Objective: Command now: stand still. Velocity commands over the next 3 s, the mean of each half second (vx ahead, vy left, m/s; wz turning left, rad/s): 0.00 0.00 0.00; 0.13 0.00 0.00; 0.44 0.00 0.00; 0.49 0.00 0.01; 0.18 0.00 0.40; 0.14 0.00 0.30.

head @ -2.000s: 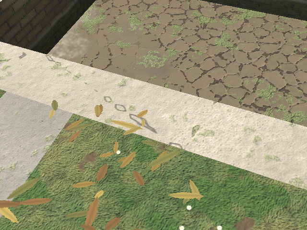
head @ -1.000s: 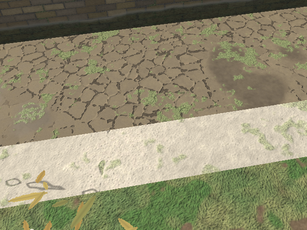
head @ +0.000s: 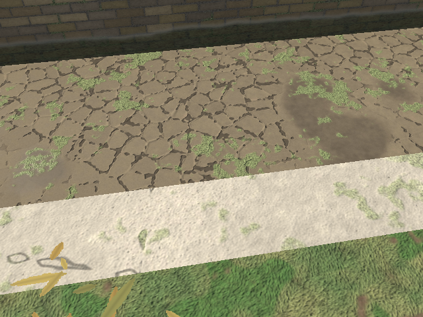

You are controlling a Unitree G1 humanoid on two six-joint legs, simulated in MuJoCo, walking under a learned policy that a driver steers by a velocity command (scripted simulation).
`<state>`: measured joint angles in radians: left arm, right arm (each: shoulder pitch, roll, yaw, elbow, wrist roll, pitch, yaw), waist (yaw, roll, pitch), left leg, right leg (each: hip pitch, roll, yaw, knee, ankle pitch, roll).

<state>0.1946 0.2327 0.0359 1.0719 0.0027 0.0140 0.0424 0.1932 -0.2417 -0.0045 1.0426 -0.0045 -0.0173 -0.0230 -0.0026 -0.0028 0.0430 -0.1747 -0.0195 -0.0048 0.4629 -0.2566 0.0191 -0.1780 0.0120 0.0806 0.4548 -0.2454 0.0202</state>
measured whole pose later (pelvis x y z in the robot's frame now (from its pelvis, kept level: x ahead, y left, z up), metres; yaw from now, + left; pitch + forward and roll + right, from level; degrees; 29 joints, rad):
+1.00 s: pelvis +0.05 -0.03 -0.01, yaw +0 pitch +1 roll +1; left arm 0.28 0.22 0.04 1.08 -0.02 -0.09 0.01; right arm 0.37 -0.26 -0.04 1.04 0.04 -0.04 -0.02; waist -0.01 0.03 -0.02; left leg -0.17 0.01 -0.02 0.52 -0.36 0.03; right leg -0.24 -0.01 -0.04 0.52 -0.30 -0.04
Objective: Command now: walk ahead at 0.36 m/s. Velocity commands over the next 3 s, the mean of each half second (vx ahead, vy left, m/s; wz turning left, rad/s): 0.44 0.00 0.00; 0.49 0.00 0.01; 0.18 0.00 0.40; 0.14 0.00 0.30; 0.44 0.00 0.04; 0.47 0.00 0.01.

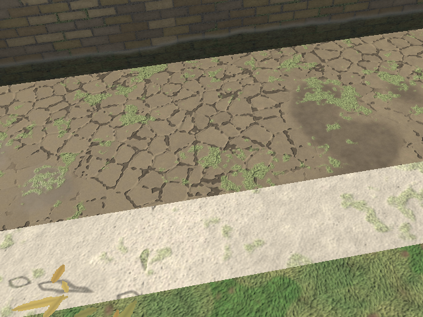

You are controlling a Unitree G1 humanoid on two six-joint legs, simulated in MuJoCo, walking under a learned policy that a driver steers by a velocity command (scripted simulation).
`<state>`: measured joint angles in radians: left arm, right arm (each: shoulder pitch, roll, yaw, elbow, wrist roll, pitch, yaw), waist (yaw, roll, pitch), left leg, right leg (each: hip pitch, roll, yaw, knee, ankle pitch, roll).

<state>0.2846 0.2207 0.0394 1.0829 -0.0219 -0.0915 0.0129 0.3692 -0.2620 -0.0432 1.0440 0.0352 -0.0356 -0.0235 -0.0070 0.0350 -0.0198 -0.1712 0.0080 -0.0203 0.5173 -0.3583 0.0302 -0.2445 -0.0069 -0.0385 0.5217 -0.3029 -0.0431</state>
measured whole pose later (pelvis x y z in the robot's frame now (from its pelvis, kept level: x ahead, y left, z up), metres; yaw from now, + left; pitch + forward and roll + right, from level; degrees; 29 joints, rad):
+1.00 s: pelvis +0.52 -0.01 -0.01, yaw +0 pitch +1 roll +2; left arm 0.09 0.19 0.05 0.89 0.00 -0.08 -0.02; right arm 0.45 -0.21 -0.04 1.04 0.03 -0.02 -0.02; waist -0.06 0.00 0.03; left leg -0.04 -0.02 0.04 0.56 -0.48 0.03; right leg -0.48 -0.03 -0.04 0.56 -0.09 -0.07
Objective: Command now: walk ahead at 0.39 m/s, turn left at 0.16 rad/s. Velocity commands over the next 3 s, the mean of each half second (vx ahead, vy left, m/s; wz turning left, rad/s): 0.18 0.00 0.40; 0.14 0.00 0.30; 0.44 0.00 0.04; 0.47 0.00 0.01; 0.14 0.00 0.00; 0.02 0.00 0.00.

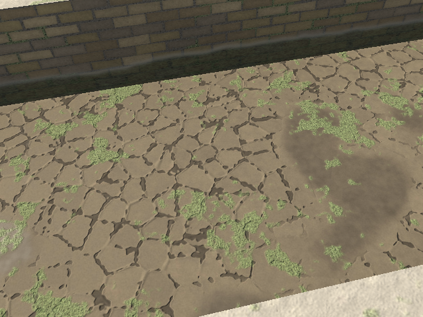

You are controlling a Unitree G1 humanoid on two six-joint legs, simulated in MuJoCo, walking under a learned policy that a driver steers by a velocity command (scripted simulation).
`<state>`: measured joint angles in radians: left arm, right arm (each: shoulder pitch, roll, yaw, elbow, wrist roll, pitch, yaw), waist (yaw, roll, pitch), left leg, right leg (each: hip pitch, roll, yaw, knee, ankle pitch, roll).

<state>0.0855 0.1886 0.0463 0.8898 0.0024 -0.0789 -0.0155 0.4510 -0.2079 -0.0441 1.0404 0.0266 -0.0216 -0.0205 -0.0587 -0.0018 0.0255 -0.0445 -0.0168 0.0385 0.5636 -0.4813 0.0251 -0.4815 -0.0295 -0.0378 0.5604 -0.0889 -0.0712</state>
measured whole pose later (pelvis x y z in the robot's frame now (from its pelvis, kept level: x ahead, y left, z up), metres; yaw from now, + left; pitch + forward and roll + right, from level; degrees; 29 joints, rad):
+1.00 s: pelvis +0.10 +0.00 +0.02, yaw +23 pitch +1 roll +1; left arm 0.31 0.19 0.00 0.71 0.01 0.02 0.01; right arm 0.24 -0.24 -0.04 0.64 -0.01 0.07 -0.01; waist 0.01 0.05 -0.04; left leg -0.46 -0.09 -0.07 0.80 -0.36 0.02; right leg -0.22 0.02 0.00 0.51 -0.31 -0.04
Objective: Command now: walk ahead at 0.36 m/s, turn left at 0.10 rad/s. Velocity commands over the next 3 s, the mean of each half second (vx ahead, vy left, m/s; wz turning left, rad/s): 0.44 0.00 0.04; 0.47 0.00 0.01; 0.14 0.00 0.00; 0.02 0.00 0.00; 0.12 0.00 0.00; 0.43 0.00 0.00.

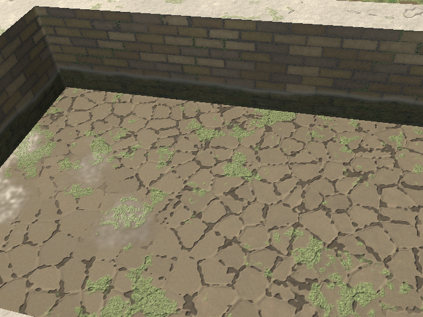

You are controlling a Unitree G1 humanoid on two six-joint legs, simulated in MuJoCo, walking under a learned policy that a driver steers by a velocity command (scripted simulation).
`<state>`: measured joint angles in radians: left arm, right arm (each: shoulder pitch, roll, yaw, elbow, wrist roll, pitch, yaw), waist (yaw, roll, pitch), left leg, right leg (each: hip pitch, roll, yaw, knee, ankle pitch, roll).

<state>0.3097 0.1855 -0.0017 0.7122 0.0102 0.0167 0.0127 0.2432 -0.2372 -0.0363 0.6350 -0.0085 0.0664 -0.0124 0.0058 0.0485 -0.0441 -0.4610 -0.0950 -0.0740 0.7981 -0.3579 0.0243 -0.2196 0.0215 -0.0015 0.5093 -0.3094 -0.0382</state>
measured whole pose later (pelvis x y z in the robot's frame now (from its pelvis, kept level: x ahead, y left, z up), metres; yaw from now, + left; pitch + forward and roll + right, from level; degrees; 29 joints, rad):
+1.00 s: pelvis +0.16 +0.02 -0.01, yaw +0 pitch -2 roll -1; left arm 0.21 0.19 -0.05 0.63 0.01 0.05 -0.03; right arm 0.08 -0.21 0.03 0.65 -0.03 0.06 -0.01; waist 0.02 -0.01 -0.01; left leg -0.33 -0.02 -0.05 0.61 -0.25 0.01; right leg -0.23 0.06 -0.01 0.58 -0.32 -0.04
